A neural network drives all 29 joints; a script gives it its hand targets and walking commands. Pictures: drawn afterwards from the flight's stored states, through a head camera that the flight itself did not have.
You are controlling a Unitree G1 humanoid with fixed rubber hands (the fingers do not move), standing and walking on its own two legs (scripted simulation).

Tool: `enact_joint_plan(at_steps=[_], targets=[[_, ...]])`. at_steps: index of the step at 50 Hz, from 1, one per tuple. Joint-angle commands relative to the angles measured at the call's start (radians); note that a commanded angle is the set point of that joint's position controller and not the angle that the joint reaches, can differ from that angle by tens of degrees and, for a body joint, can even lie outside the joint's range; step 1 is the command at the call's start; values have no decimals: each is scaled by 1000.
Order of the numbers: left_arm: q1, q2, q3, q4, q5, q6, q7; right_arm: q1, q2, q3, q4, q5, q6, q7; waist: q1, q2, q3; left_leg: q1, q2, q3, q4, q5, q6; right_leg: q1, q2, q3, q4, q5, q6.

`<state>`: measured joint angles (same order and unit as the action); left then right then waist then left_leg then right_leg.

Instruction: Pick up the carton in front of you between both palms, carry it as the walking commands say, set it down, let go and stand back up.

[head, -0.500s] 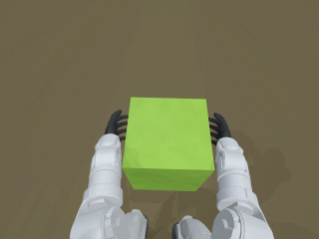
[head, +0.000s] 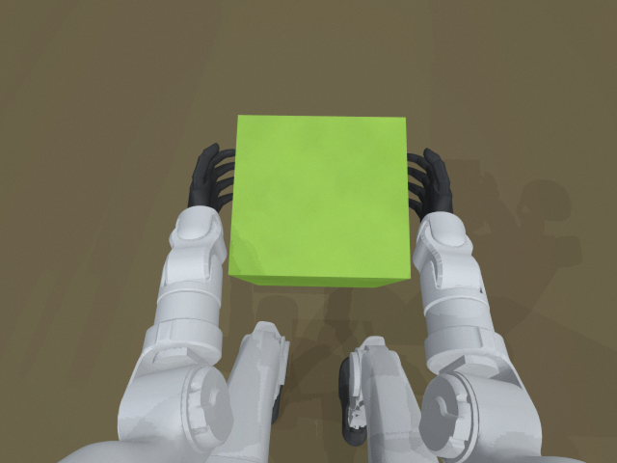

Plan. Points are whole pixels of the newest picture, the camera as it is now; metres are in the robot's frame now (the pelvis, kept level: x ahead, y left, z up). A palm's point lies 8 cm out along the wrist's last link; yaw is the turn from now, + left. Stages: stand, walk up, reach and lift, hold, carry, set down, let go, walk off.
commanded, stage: set down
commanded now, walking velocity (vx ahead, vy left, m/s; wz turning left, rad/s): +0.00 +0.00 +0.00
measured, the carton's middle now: (318, 216) +0.43 +0.03 -0.15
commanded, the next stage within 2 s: none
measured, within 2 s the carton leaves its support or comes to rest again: rests again in 1.42 s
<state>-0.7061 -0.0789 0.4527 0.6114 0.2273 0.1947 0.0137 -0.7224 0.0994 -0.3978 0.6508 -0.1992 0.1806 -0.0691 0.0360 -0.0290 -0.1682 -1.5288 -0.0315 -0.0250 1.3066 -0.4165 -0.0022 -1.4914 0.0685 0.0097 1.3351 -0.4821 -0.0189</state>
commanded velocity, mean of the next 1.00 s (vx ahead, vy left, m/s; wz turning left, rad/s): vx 0.00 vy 0.00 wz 0.00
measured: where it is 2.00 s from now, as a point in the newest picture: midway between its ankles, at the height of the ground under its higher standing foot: (310, 406)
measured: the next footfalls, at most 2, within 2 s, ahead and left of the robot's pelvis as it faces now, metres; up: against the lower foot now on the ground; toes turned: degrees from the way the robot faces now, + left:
none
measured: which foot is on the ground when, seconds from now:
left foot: down 0.00-1.00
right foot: down 0.00-1.00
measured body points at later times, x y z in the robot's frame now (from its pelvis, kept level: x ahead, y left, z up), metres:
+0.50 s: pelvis -0.03 +0.01 -0.13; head +0.27 +0.02 +0.21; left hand +0.46 +0.19 -0.24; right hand +0.48 -0.11 -0.24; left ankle +0.08 +0.12 -0.59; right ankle +0.05 -0.10 -0.59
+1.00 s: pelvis -0.04 +0.00 -0.23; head +0.33 +0.02 +0.03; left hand +0.50 +0.21 -0.39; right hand +0.52 -0.10 -0.40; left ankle +0.08 +0.12 -0.59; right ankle +0.05 -0.10 -0.59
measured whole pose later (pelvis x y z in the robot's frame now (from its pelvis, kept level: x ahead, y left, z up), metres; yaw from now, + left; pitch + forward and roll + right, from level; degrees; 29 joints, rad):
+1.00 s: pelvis -0.04 +0.00 -0.23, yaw -1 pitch +42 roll -1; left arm -1.31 0.18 0.37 0.78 0.04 0.26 0.09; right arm -1.38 -0.19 -0.23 0.88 -0.02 0.24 -0.15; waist 0.08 -0.02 0.24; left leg -2.29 -0.03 0.00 2.09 -0.53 0.00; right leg -2.24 0.08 -0.02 2.13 -0.62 0.00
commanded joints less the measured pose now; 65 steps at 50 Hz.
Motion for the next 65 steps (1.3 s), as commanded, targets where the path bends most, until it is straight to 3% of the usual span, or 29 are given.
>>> enact_joint_plan(at_steps=[1,18,30,47,52,56,65], targets=[[-519,-837,-480,69,-57,2,-182,-534,852,467,50,45,-10,171,20,6,-740,408,-121,0,-25,258,-11,248,101,41,-90,241,41],[-834,-798,-506,41,-138,43,-146,-864,789,482,57,121,26,161,37,11,-964,236,-124,38,258,243,-38,-17,130,-25,217,170,43],[-1002,-740,-469,65,-159,72,-166,-1024,721,439,110,140,55,180,47,11,-930,102,-109,54,419,228,-35,-183,123,-48,385,139,34],[-1218,-602,-523,65,-284,39,-197,-1245,614,544,127,272,20,171,79,-10,-917,8,-76,75,653,288,-28,-169,98,-48,624,217,24],[-1215,-669,-566,67,-357,38,-202,-1306,624,598,57,321,1,159,55,-18,-1020,58,-79,69,706,398,-29,-109,95,-54,674,309,20],[-1183,-692,-557,104,-353,44,-217,-1256,648,578,90,297,7,171,42,-22,-921,-37,-84,65,722,368,-29,-150,91,-48,688,306,13],[-1174,-638,-477,181,-318,15,-217,-1260,610,532,164,294,-16,185,71,-49,-713,-142,-79,60,738,277,-11,-267,89,-35,701,217,11]])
